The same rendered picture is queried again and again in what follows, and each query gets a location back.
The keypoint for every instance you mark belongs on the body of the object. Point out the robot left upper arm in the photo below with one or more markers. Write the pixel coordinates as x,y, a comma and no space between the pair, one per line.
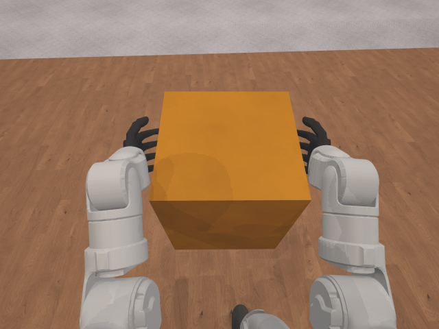
122,303

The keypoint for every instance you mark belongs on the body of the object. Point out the left robot forearm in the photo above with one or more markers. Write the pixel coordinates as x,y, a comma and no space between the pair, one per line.
114,209

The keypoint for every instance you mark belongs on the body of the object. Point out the robot left hand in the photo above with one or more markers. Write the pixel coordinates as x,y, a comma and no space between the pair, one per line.
134,139

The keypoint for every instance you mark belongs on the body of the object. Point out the right robot foot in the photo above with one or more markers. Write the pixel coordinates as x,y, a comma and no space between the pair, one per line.
239,312

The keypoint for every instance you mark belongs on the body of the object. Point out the robot right upper arm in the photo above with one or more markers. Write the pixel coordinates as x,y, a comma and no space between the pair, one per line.
350,302

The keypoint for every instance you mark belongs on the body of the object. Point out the robot right shin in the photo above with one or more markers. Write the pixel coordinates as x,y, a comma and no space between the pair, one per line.
253,312

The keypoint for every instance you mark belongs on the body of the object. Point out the robot right hand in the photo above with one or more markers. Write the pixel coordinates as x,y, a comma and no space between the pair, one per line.
316,140

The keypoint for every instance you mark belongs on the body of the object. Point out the right robot forearm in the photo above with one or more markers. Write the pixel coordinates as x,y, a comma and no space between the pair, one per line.
350,194

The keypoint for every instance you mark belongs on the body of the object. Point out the carton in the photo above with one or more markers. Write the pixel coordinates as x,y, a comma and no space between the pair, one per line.
228,170

